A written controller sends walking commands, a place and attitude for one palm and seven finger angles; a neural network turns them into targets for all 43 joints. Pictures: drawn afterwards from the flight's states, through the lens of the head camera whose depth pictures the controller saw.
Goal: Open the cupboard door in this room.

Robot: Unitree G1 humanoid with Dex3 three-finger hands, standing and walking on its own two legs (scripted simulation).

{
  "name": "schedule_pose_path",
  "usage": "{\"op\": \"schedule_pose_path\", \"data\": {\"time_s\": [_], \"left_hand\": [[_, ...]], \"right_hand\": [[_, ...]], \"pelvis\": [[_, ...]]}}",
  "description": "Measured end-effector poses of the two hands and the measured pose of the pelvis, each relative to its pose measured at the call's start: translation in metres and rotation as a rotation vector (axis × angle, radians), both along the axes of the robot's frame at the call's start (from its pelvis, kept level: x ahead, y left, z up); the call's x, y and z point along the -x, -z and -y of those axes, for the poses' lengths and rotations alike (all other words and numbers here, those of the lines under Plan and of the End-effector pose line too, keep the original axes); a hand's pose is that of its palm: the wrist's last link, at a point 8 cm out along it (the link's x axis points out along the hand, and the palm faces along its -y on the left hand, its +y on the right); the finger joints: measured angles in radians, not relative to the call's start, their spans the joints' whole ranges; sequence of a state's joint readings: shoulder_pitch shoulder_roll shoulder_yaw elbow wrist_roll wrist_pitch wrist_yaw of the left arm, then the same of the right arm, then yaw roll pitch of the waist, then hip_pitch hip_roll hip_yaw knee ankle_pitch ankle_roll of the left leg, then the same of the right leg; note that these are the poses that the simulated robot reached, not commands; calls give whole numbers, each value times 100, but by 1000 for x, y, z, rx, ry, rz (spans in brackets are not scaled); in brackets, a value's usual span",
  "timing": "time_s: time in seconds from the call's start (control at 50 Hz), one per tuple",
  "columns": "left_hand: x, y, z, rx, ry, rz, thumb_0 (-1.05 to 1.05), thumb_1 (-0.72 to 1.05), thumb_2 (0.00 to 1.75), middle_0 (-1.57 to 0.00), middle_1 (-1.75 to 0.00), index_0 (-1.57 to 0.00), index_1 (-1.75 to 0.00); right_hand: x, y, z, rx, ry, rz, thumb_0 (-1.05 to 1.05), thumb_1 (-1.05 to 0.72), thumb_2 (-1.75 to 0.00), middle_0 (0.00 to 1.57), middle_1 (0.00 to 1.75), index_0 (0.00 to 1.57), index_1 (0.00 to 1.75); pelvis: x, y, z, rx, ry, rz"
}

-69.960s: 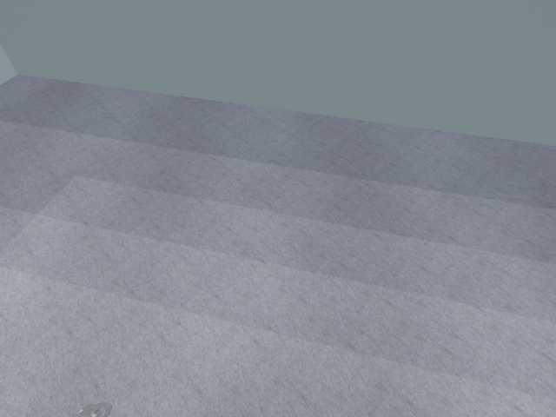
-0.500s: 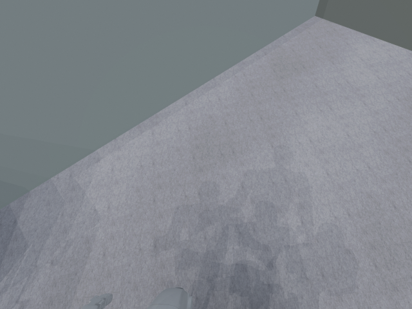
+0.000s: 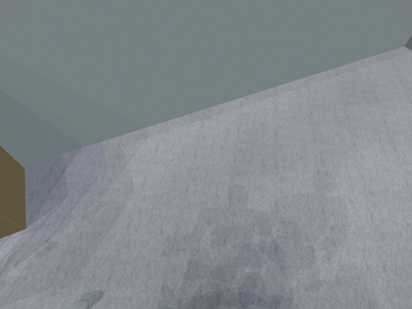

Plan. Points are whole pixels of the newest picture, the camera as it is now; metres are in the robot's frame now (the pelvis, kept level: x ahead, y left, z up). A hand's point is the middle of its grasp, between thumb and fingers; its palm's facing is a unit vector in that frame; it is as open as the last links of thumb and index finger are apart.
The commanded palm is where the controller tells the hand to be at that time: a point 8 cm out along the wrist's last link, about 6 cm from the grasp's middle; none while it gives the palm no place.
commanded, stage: turn to face it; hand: left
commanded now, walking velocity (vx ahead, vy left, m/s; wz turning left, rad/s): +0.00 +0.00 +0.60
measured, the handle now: out of the picture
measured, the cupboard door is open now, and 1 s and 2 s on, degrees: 42 42 42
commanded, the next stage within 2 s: take the last steps up to it in 1.72 s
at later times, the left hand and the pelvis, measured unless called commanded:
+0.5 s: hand out of the picture -0.01 +0.22 -0.18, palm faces +0.35 -0.91 -0.22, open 7.4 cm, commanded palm none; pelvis +0.00 +0.00 +0.00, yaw +19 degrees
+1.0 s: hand out of the picture -0.03 +0.16 -0.15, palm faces +0.57 -0.78 -0.25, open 7.4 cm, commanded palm none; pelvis +0.02 -0.04 +0.01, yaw +37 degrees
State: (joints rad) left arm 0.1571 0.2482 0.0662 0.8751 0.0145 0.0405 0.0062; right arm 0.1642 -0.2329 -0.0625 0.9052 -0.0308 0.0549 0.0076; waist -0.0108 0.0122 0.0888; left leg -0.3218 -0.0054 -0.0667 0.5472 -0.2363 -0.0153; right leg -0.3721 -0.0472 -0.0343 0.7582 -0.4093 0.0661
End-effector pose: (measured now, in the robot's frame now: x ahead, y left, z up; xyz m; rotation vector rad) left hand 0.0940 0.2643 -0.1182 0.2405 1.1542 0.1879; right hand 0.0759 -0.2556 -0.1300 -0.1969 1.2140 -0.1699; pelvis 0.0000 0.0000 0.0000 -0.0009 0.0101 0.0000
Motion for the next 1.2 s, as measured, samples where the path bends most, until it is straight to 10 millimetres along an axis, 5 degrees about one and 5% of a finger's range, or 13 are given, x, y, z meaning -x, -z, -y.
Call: {"op": "schedule_pose_path", "data": {"time_s": [0.08, 0.2, 0.32, 0.46, 0.68, 0.78, 0.88, 1.04, 1.2], "left_hand": [[11, -4, 13, -32, -32, 41, 1, 91, 90, -20, -30, -20, -30], [45, -6, 31, 1, -113, -11, 1, 91, 90, -20, -30, -20, -30], [80, 9, 36, 67, -211, -45, 1, 91, 90, -20, -30, -20, -30], [124, 34, 11, 94, -347, -118, 1, 91, 90, -20, -30, -20, -30], [114, 3, -2, 25, -432, -23, 1, 91, 90, -20, -30, -19, -30], [107, -3, 12, -28, -462, 34, 1, 91, 90, -20, -30, -20, -30], [123, -8, 39, -21, -521, 14, 1, 91, 90, -20, -30, -20, -30], [168, 7, 71, 69, -659, -44, 1, 91, 90, -20, -30, -20, -30], [231, 38, 67, 118, -816, -129, 1, 91, 90, -20, -30, -20, -30]], "right_hand": [[-6, 14, 16, -22, -24, -20, 1, -91, -90, 20, 30, 20, 30], [-28, 3, 18, -31, -88, -38, 1, -91, -90, 20, 30, 20, 30], [-62, -7, -6, -17, -207, -25, 1, -91, -90, 19, 30, 20, 30], [-99, -12, -44, 26, -346, 63, 1, -91, -90, 20, 30, 20, 30], [-97, -11, -43, 18, -427, -17, 0, -91, -90, 20, 30, 20, 30], [-109, 10, -27, -8, -449, -53, 1, -91, -90, 20, 30, 20, 30], [-131, 12, -25, -11, -500, -73, 1, -91, -90, 20, 30, 20, 30], [-172, -4, -70, -8, -657, -39, 1, -91, -90, 19, 30, 20, 30], [-203, -12, -137, 15, -828, 102, 1, -91, -90, 20, 30, 20, 30]], "pelvis": [[2, 7, 16, -12, -58, 5], [-1, -5, 23, -28, -143, 10], [-2, -5, 17, -32, -225, -1], [1, 7, 1, -4, -314, -7], [-5, -7, 12, 16, -426, -15], [-15, 3, 31, -4, -489, -27], [-19, -2, 37, -15, -562, -7], [-23, -6, 33, -35, -678, -6], [-13, 10, 15, -7, -776, -6]]}}
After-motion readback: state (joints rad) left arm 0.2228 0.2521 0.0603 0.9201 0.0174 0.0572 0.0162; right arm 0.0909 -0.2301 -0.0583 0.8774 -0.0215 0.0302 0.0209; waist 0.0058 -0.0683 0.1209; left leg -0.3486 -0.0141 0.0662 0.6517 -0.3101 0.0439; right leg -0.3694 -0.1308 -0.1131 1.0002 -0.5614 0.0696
